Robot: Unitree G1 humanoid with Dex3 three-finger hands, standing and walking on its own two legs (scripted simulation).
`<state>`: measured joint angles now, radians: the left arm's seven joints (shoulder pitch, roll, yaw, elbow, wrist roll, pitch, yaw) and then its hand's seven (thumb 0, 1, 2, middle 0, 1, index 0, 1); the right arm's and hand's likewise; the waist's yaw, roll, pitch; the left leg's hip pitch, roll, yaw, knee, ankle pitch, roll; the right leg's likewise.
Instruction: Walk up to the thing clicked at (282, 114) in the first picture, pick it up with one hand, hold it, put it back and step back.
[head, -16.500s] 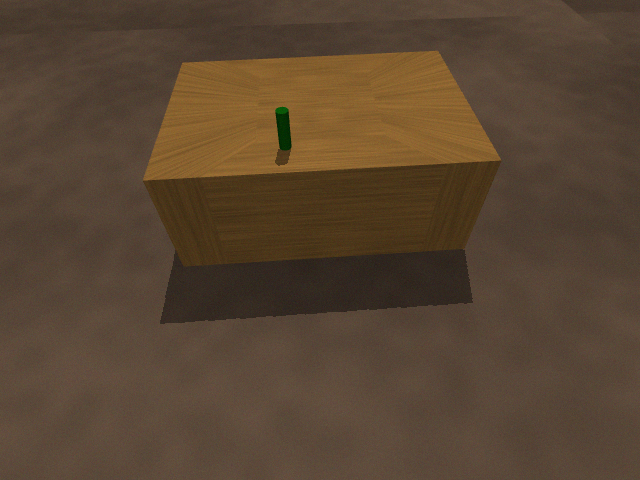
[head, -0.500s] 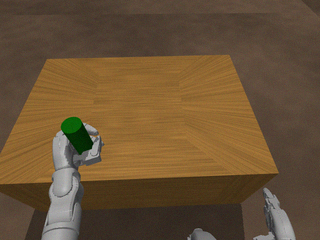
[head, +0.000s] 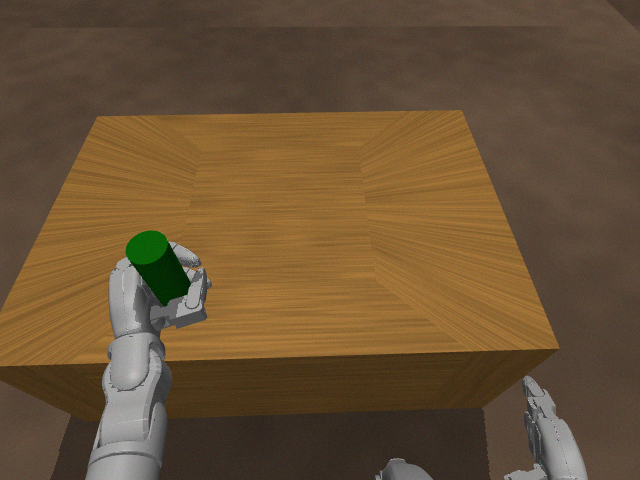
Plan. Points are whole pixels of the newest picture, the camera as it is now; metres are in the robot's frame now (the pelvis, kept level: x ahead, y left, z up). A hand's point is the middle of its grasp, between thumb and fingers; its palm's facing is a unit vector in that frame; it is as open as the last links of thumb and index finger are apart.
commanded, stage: hold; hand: left
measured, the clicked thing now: (167, 279) +0.34 +0.18 +0.08
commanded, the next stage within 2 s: crouch in 1.22 s
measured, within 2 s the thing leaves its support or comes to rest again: neither
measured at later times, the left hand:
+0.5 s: hand (187, 285) +0.34 +0.17 +0.06, palm faces +0.21 -0.98 +0.00, open 5.1 cm
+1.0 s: hand (187, 285) +0.34 +0.17 +0.06, palm faces +0.21 -0.98 +0.00, open 5.1 cm
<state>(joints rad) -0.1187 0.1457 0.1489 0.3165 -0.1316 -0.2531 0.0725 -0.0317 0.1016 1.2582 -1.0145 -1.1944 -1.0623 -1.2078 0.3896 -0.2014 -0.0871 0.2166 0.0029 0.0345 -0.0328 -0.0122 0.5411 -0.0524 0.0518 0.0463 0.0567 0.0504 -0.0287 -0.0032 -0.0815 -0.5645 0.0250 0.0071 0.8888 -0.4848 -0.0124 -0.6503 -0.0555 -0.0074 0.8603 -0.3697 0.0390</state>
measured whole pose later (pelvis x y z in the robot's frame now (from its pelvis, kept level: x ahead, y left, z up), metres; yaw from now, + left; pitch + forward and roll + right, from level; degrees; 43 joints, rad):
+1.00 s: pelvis +0.00 +0.00 +0.00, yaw +0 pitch +9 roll +0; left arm -0.13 0.15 0.16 0.36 -0.12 -0.27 0.08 -0.03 0.11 1.25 -1.01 -1.20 -1.05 -1.22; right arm 0.39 -0.20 -0.10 0.21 0.00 0.04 -0.03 -0.01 0.55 -0.05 0.05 0.05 0.06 0.05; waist -0.03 -0.01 -0.08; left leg -0.55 0.03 0.01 0.88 -0.48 -0.01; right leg -0.64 -0.05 -0.01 0.85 -0.37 0.04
